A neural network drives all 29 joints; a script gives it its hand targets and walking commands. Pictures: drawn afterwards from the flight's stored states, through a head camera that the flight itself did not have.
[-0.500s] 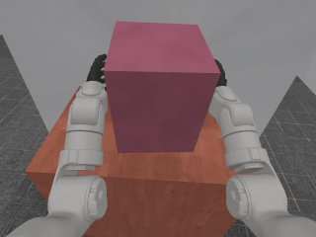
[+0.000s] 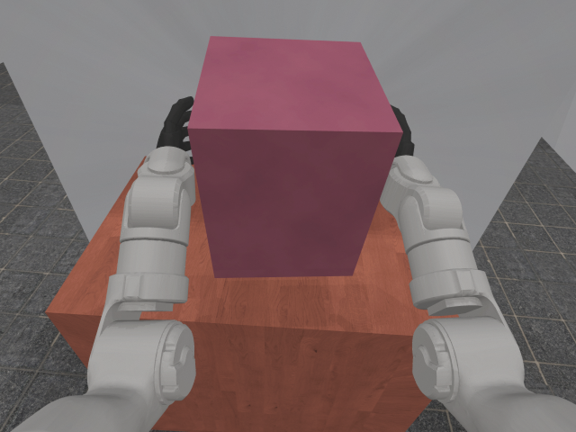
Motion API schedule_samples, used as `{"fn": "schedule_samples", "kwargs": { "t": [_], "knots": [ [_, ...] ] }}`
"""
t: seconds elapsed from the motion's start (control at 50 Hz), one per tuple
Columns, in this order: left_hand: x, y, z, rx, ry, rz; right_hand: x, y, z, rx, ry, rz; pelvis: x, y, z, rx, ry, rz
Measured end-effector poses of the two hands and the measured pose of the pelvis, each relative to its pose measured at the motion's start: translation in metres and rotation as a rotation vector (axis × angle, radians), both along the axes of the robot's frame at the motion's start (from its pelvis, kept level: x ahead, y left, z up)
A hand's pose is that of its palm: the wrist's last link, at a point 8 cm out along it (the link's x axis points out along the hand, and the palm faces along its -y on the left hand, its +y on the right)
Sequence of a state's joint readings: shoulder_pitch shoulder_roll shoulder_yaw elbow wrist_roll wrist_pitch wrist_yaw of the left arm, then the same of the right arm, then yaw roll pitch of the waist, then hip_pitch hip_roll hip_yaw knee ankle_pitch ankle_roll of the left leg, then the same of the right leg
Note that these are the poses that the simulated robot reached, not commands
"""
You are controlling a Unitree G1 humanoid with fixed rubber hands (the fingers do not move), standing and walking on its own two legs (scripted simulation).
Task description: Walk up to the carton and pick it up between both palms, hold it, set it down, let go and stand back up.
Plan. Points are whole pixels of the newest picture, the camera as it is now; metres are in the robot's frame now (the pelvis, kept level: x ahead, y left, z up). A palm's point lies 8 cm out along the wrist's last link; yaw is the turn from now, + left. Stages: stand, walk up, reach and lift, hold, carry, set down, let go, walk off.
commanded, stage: hold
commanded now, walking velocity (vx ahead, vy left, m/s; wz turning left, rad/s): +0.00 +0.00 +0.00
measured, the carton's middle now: (285, 163) +0.40 +0.02 +0.20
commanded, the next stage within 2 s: none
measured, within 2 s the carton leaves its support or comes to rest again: neither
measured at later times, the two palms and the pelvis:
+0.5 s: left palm (173, 155) +0.38 +0.17 +0.23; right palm (395, 163) +0.39 -0.12 +0.22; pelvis +0.00 +0.00 +0.00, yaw +0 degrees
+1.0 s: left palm (174, 156) +0.38 +0.17 +0.22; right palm (394, 163) +0.39 -0.12 +0.22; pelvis +0.00 +0.00 +0.00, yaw +0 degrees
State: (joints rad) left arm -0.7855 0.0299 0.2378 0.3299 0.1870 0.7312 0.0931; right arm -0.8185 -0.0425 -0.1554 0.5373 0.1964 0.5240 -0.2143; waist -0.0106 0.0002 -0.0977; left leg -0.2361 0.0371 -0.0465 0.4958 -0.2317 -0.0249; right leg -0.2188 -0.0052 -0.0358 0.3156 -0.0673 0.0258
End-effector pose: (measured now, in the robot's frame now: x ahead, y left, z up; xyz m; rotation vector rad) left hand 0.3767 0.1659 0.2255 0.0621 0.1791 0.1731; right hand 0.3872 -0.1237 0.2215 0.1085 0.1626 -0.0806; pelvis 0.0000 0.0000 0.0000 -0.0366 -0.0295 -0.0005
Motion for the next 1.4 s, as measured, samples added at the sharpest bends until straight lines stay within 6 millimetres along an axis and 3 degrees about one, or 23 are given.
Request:
{"fn": "schedule_samples", "kwargs": {
  "t": [1.4],
  "knots": [
    [0.0014, -0.0002, -0.0023, -0.002, 0.008, -0.002, 0.0019, -0.0002, -0.0024, -0.005, 0.007, -0.001, 0.0007, -0.0002, 0.0002, 0.000, 0.001, 0.001]
  ]
}}
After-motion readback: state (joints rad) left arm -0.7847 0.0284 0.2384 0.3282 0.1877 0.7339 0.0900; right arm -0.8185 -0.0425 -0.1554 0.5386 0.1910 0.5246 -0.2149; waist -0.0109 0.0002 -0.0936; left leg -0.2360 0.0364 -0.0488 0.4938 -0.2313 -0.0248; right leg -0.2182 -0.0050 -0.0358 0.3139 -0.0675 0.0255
